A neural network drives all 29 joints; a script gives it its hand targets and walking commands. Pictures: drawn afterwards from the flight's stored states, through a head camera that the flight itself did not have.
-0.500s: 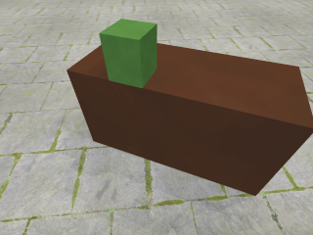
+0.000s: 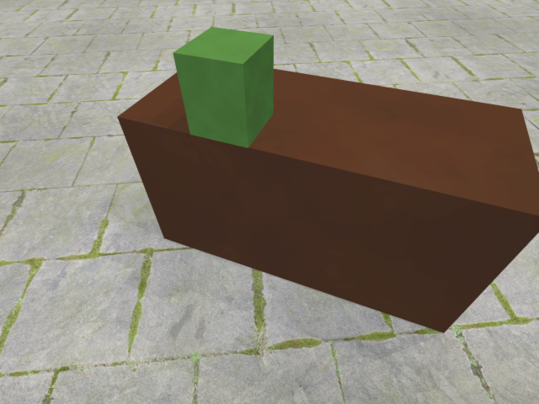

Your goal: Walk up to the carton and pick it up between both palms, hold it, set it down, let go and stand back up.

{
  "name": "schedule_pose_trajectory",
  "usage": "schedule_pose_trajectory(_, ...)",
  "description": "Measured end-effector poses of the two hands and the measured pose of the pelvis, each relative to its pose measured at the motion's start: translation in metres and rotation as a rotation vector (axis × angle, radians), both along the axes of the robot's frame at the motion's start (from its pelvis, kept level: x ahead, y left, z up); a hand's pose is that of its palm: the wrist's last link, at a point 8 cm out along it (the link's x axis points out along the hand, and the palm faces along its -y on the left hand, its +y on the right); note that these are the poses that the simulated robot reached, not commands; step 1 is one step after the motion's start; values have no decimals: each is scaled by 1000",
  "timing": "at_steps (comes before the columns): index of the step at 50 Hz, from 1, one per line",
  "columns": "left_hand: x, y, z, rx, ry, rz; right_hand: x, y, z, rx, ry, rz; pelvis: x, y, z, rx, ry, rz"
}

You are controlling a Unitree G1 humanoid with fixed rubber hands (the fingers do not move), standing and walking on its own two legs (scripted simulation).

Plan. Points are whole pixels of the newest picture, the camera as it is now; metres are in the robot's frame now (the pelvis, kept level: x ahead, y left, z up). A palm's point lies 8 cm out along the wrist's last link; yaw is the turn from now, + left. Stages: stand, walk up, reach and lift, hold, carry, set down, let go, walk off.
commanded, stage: stand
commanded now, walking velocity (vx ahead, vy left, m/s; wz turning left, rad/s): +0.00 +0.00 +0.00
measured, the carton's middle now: (229, 87) +0.99 +0.12 +0.02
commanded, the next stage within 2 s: walk up in 1.66 s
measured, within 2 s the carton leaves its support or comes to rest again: neither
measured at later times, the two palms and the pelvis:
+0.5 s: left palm out of the picture +0.02 +0.25 -0.13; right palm out of the picture +0.02 -0.26 -0.12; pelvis +0.00 +0.00 +0.00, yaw +0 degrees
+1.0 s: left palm out of the picture -0.01 +0.24 -0.13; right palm out of the picture -0.01 -0.25 -0.13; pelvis -0.01 -0.01 +0.00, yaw +1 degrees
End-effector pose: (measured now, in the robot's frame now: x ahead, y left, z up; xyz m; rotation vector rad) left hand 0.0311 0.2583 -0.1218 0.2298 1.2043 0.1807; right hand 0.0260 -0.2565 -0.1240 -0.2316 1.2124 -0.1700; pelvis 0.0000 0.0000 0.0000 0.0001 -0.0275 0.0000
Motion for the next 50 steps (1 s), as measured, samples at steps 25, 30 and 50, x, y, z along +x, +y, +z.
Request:
schedule_pose_trajectory(25, -10, -9, -6, -19, 36, 25, -9, -1, -1, -5, 39, -17, 1, -2, 2, 0, -9, 3)
schedule_pose_trajectory(30, -12, -10, -6, -17, 38, 29, -10, 2, -3, 5, 40, -18, 0, -3, 2, -1, -10, 10)
schedule_pose_trajectory(50, -42, -17, -12, -35, 94, 69, -35, 5, -7, 14, 108, -28, -6, -5, 2, -4, -11, 25)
